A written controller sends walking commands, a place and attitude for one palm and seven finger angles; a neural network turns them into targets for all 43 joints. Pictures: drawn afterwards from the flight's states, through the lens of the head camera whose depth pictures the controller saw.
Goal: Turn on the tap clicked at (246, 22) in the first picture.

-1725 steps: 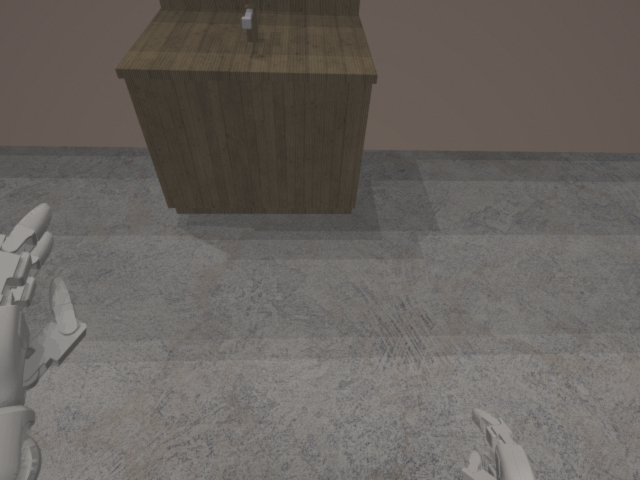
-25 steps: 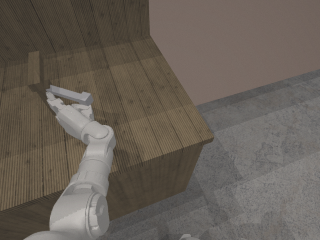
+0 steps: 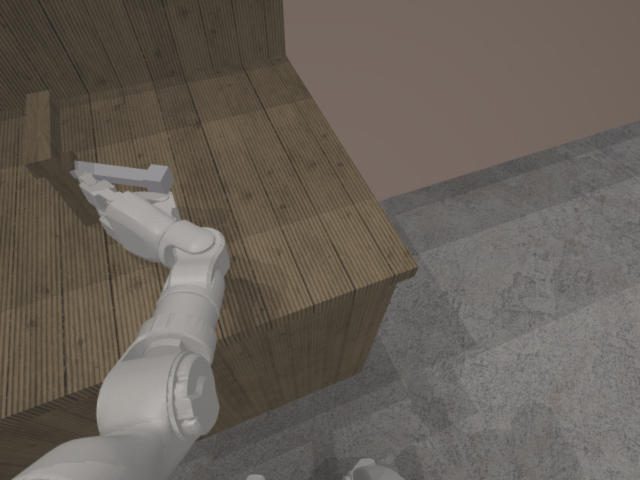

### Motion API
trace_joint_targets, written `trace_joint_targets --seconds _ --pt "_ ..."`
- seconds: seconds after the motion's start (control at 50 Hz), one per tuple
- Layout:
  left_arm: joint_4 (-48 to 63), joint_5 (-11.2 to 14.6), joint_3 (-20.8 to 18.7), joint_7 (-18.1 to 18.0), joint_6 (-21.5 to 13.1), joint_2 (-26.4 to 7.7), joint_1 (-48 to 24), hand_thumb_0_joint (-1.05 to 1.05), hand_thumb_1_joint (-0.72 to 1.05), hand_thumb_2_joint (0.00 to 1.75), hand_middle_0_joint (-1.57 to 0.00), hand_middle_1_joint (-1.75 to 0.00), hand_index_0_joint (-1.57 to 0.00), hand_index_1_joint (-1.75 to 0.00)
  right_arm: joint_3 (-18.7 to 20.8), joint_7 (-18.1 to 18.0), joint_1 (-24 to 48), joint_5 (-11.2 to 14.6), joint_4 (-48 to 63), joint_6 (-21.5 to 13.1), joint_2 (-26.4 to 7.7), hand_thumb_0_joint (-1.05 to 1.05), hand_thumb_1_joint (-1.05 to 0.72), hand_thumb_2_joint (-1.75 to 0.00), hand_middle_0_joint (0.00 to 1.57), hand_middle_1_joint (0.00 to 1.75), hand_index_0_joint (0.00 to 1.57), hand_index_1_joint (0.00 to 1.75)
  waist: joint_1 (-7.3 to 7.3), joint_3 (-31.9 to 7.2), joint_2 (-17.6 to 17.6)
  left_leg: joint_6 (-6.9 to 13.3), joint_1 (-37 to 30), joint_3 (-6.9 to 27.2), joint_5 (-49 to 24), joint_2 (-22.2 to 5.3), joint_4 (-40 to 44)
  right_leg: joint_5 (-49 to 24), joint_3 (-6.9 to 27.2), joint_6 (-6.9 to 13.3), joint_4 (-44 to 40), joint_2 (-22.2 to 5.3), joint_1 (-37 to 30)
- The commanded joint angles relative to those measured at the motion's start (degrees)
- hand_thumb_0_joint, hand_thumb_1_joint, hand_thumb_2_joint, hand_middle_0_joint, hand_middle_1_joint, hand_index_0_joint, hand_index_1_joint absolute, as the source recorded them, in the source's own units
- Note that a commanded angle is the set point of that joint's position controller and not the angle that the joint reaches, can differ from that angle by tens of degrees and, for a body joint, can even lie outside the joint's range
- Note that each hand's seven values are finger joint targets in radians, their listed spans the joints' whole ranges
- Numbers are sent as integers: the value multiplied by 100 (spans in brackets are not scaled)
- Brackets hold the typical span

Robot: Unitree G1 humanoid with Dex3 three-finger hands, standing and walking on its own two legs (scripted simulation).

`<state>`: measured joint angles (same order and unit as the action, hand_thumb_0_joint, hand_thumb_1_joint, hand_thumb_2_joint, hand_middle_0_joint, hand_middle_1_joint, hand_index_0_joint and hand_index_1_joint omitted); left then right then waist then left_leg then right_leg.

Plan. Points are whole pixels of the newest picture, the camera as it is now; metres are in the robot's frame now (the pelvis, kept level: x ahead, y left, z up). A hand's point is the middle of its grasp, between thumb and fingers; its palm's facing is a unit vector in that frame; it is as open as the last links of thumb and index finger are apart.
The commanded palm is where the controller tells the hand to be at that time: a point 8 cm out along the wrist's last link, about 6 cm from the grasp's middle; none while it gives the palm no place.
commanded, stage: push the lever round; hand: left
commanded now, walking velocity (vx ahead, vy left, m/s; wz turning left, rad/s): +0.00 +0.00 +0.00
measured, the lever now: (158, 180) +0.49 +0.20 +0.08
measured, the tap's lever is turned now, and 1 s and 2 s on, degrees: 59 77 77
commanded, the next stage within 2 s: lift the hand up off the lever in 0.24 s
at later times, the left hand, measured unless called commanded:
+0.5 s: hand (178, 189) +0.48 +0.17 +0.07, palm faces +0.85 -0.52 -0.14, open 8.1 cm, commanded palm +0.43 +0.20 +0.08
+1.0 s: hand (164, 178) +0.49 +0.19 +0.08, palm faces +0.82 -0.55 -0.14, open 7.8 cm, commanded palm +0.43 +0.19 +0.10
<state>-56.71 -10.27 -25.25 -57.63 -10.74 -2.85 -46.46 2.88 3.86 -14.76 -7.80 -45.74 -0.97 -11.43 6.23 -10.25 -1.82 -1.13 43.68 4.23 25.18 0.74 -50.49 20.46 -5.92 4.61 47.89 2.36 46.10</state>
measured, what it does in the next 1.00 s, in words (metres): stands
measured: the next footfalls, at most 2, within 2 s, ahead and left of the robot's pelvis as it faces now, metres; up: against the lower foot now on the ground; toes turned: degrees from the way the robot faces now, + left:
none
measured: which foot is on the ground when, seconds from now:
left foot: down 0.00-1.00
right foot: down 0.00-1.00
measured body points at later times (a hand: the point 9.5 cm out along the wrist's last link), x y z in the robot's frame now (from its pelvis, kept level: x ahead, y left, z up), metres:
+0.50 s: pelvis -0.01 -0.01 +0.00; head +0.08 -0.01 +0.44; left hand +0.44 +0.20 +0.08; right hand +0.03 -0.26 -0.13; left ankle -0.02 +0.13 -0.69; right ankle +0.02 -0.07 -0.69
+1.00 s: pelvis +0.01 +0.01 +0.01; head +0.08 +0.01 +0.45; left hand +0.44 +0.21 +0.09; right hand +0.03 -0.25 -0.13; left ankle -0.02 +0.13 -0.69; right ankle +0.02 -0.07 -0.69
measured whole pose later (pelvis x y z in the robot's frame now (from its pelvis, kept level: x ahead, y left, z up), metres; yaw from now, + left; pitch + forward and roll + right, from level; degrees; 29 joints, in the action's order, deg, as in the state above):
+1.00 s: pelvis +0.01 +0.01 +0.01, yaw -1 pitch +18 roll -1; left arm -60.5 -10.4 -26.9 -57.3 -10.1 -6.0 -50.1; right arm 2.9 4.8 -17.6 -7.5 -45.8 -1.5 -12.3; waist 7.7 -9.9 -2.0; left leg -0.5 41.1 3.6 24.2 0.6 -47.3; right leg 19.0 -5.1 4.0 44.2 2.6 43.4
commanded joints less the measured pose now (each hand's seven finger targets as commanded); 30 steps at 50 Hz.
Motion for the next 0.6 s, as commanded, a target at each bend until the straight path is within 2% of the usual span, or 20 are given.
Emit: trace_joint_targets --seconds 0.0,0.02,0.06,0.08,0.1,0.16,0.18,0.2,0.28,0.3,0.32,0.36,0.42,0.46,0.48,0.5,0.56,0.58 --pt "1119 -353 398 40 -365 -882 -3004 0 90 90 -15 -15 -15 -15 235 -24 -322 -17 377 -161 -767 0 -90 -90 20 30 20 30 233 -2204 26 184 -615 -264 -1593 23 349 -1585 384 -402 -640 -268 -1752" --pt "1142 -338 294 27 -381 -978 -2931 0 90 90 -15 -15 -15 -15 240 -20 -350 -20 397 -166 -772 0 -90 -90 20 30 20 30 180 -2371 86 190 -595 -278 -1646 36 330 -1717 400 -409 -621 -275 -1885" --pt "1035 -367 347 29 -369 -954 -2928 0 90 90 -15 -15 -15 -15 232 -18 -341 -15 393 -166 -759 0 -90 -90 20 30 20 30 217 -2319 118 194 -501 -291 -1568 39 319 -1727 412 -423 -637 -288 -1902" --pt "942 -405 219 16 -365 -1105 -2969 0 90 90 -15 -15 -15 -15 241 -34 -361 -20 346 -161 -792 0 -90 -90 20 30 20 30 207 -2227 -4 192 -464 -271 -1520 39 332 -1640 416 -407 -624 -285 -1822" --pt "960 -404 349 18 -376 -979 -3124 0 90 90 -15 -15 -15 -15 220 -24 -377 -27 361 -164 -774 0 -90 -90 20 30 20 30 274 -2254 48 206 -467 -287 -1535 38 324 -1661 412 -423 -601 -287 -1800" --pt "904 -419 165 -14 -396 -1243 -3154 0 90 90 -15 -15 -15 -15 229 -43 -386 -14 391 -173 -788 0 -90 -90 20 30 20 30 271 -2343 224 236 -308 -312 -1395 44 303 -1714 487 -469 -663 -319 -1969" --pt "879 -432 55 -27 -404 -1373 -3200 0 90 90 -15 -15 -15 -15 242 -58 -410 -19 358 -172 -812 0 -90 -90 20 30 20 30 260 -2344 122 237 -298 -296 -1384 45 305 -1688 492 -459 -641 -313 -1946" --pt "824 -446 153 -24 -398 -1290 -3267 0 90 90 -15 -15 -15 -15 223 -48 -421 -12 369 -171 -795 0 -90 -90 20 30 20 30 300 -2291 130 244 -281 -312 -1351 47 318 -1649 488 -467 -647 -314 -1913" --pt "770 -513 -89 -55 -416 -1671 -3373 0 90 90 -15 -15 -15 -15 231 -71 -479 -19 371 -166 -828 0 -90 -90 20 30 20 30 291 -2374 88 269 -160 -314 -1262 48 298 -1665 548 -480 -650 -333 -2001" --pt "697 -528 -22 -47 -399 -1628 -3365 0 90 90 -15 -15 -15 -15 214 -66 -485 -7 383 -161 -818 0 -90 -90 20 30 20 30 323 -2339 13 266 -156 -332 -1263 45 312 -1666 555 -487 -660 -339 -1976" --pt "639 -531 -75 -58 -394 -1699 -3397 0 90 90 -15 -15 -15 -15 213 -71 -500 -4 385 -163 -829 0 -90 -90 20 30 20 30 345 -2344 96 279 -99 -339 -1193 45 288 -1620 574 -504 -681 -344 -1970" --pt "670 -530 -200 -66 -379 -1877 -3324 0 90 90 -15 -15 -15 -15 209 -77 -517 4 438 -160 -841 0 -90 -90 20 30 20 30 297 -2414 160 286 -18 -351 -1125 51 321 -1661 631 -529 -727 -362 -2145" --pt "776 -530 -204 -54 -403 -1944 -3422 0 90 90 -15 -15 -15 -15 198 -89 -552 17 457 -162 -838 0 -90 -90 20 30 20 30 301 -2454 42 297 -77 -370 -1155 47 362 -1727 646 -536 -751 -356 -2220" --pt "764 -503 -341 -44 -386 -2106 -3284 0 90 90 -15 -15 -15 -15 200 -102 -564 33 491 -161 -854 0 -90 -90 20 30 20 30 272 -2478 210 300 39 -368 -1084 48 370 -1799 712 -576 -790 -383 -2397" --pt "835 -507 -400 -32 -399 -2190 -3301 0 90 90 -15 -15 -15 -15 208 -107 -577 37 482 -156 -862 0 -90 -90 20 30 20 30 235 -2497 38 298 -47 -351 -1157 48 411 -1796 674 -536 -760 -362 -2402" --pt "887 -518 -293 -22 -409 -2088 -3329 0 90 90 -15 -15 -15 -15 207 -98 -585 44 492 -161 -852 0 -90 -90 20 30 20 30 266 -2495 -42 300 -149 -376 -1187 45 422 -1744 653 -530 -771 -339 -2333" --pt "928 -519 -254 -18 -399 -2035 -3250 0 90 90 -15 -15 -15 -15 209 -75 -608 40 498 -178 -856 0 -90 -90 20 30 20 30 261 -2472 16 299 -189 -387 -1210 34 444 -1777 638 -535 -817 -320 -2365" --pt "908 -481 -325 4 -394 -2057 -3125 0 90 90 -15 -15 -15 -15 219 -73 -616 42 503 -176 -852 0 -90 -90 20 30 20 30 224 -2408 -72 303 -210 -374 -1208 38 477 -1714 610 -507 -816 -310 -2357"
